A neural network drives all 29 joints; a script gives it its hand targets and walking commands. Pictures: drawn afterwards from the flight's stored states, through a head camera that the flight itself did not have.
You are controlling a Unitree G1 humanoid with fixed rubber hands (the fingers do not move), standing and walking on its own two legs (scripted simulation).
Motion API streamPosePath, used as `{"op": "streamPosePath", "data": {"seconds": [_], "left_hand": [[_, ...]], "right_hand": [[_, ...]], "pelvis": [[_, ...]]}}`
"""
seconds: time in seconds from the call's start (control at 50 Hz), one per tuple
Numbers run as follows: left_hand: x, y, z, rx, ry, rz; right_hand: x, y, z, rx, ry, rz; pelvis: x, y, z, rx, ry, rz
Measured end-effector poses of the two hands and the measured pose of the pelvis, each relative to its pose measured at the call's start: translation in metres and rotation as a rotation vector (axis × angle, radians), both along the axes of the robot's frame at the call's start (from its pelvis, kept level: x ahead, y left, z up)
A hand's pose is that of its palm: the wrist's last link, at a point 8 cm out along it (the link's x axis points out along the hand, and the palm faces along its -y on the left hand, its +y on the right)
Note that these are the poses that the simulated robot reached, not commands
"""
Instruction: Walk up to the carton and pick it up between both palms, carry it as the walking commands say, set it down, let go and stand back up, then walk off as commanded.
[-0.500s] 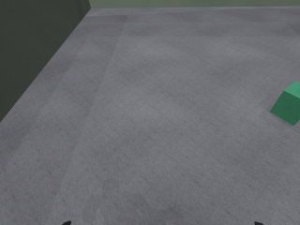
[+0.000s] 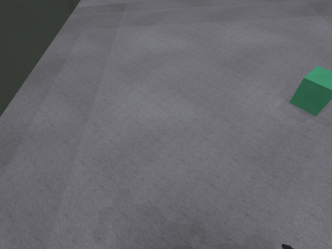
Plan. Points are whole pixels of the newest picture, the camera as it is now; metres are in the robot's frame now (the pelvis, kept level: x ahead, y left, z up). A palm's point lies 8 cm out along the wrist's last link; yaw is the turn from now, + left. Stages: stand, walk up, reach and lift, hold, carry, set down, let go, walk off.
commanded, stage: walk up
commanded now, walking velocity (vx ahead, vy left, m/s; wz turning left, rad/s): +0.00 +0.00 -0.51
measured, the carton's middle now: (316, 91) +1.22 -1.08 -0.63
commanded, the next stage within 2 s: none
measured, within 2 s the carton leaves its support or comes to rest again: neither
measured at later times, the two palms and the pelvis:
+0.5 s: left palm out of the picture +0.14 +0.25 -0.12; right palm out of the picture -0.04 -0.24 -0.10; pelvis -0.02 +0.02 +0.01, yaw -17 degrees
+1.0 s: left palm (145, 224) +0.20 +0.09 -0.12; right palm out of the picture +0.07 -0.38 -0.12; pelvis +0.11 -0.12 +0.01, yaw -32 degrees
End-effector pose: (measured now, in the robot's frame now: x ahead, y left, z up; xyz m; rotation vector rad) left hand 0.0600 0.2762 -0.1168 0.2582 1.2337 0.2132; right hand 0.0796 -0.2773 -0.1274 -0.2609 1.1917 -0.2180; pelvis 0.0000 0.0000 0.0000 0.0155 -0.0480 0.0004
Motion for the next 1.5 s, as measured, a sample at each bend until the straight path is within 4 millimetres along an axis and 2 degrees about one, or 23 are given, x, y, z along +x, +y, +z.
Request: {"op": "streamPosePath", "data": {"seconds": [0.06,0.12,0.2,0.28,0.38,0.48,0.54,0.62,0.7,0.76,0.8,0.86,0.94,1.02,1.1,1.14,1.16,1.2,1.24,1.3,1.36,1.42,1.5], "left_hand": [[-0.011,-0.014,-0.002,-0.017,0.041,-0.019],[-0.020,-0.024,-0.003,-0.040,0.092,-0.042],[-0.016,-0.025,-0.006,-0.073,0.102,-0.068],[0.003,-0.016,-0.016,-0.098,0.074,-0.102],[0.037,-0.010,-0.013,-0.094,0.025,-0.182],[0.070,-0.018,-0.008,-0.104,0.007,-0.286],[0.101,-0.038,0.001,-0.125,-0.028,-0.368],[0.150,-0.080,0.022,-0.126,-0.121,-0.491],[0.193,-0.133,0.032,-0.092,-0.178,-0.623],[0.209,-0.165,0.031,-0.068,-0.224,-0.653],[0.205,-0.174,0.027,-0.058,-0.212,-0.631],[0.183,-0.177,0.017,-0.041,-0.106,-0.590],[0.155,-0.179,0.003,-0.049,0.033,-0.514],[0.142,-0.182,-0.012,-0.061,0.156,-0.449],[0.153,-0.186,-0.031,-0.065,0.269,-0.403],[0.172,-0.190,-0.045,-0.065,0.313,-0.402],[0.187,-0.194,-0.049,-0.067,0.322,-0.410],[0.225,-0.210,-0.051,-0.073,0.295,-0.443],[0.271,-0.230,-0.049,-0.083,0.229,-0.489],[0.343,-0.269,-0.038,-0.093,0.114,-0.573],[0.405,-0.313,-0.022,-0.100,0.020,-0.652],[0.452,-0.358,-0.005,-0.113,-0.042,-0.722],[0.495,-0.419,0.015,-0.137,-0.103,-0.787]], "right_hand": [[-0.005,0.003,-0.003,0.021,0.006,-0.038],[-0.011,0.011,0.003,0.040,-0.005,-0.071],[-0.025,0.021,0.012,0.038,-0.009,-0.104],[-0.049,0.029,0.017,0.006,0.003,-0.149],[-0.086,0.035,0.027,-0.022,0.026,-0.209],[-0.109,0.037,0.027,-0.013,-0.007,-0.288],[-0.131,0.034,0.023,0.002,0.002,-0.339],[-0.166,0.026,0.017,0.032,0.036,-0.419],[-0.198,0.011,0.006,0.070,0.075,-0.524],[-0.211,-0.003,-0.007,0.107,0.125,-0.565],[-0.202,-0.015,-0.008,0.123,0.127,-0.570],[-0.161,-0.040,-0.006,0.130,0.047,-0.571],[-0.082,-0.077,0.002,0.121,-0.078,-0.518],[0.010,-0.115,0.013,0.092,-0.193,-0.449],[0.103,-0.148,0.020,0.046,-0.290,-0.389],[0.140,-0.163,0.017,0.015,-0.330,-0.389],[0.152,-0.168,0.016,0.002,-0.341,-0.401],[0.160,-0.173,0.014,-0.007,-0.337,-0.437],[0.154,-0.172,0.009,0.001,-0.291,-0.482],[0.129,-0.160,-0.001,0.043,-0.180,-0.564],[0.100,-0.143,-0.007,0.099,-0.079,-0.652],[0.075,-0.128,-0.008,0.156,0.015,-0.723],[0.058,-0.124,-0.012,0.231,0.114,-0.788]], "pelvis": [[-0.004,-0.001,0.001,0.000,0.015,-0.031],[-0.009,0.002,0.008,0.002,0.034,-0.079],[-0.016,0.009,0.013,-0.005,0.058,-0.108],[-0.022,0.021,0.010,-0.011,0.067,-0.124],[-0.025,0.027,0.014,-0.019,0.061,-0.190],[-0.023,0.025,0.013,-0.004,0.072,-0.280],[-0.019,0.019,0.013,-0.001,0.082,-0.313],[-0.007,0.002,0.016,-0.001,0.090,-0.378],[0.005,-0.028,0.011,0.002,0.099,-0.439],[0.013,-0.052,0.003,-0.014,0.101,-0.449],[0.024,-0.066,0.004,-0.013,0.095,-0.474],[0.045,-0.085,0.008,-0.013,0.090,-0.508],[0.077,-0.108,0.010,-0.017,0.074,-0.534],[0.117,-0.128,0.005,-0.023,0.061,-0.564],[0.168,-0.147,-0.009,-0.022,0.056,-0.579],[0.195,-0.156,-0.020,-0.012,0.052,-0.597],[0.205,-0.159,-0.023,-0.004,0.049,-0.608],[0.222,-0.164,-0.024,0.011,0.038,-0.624],[0.236,-0.171,-0.020,0.025,0.022,-0.629],[0.256,-0.182,-0.011,0.037,0.001,-0.636],[0.274,-0.198,-0.003,0.038,-0.015,-0.655],[0.292,-0.218,0.005,0.038,-0.019,-0.672],[0.315,-0.251,0.010,0.047,-0.016,-0.693]]}}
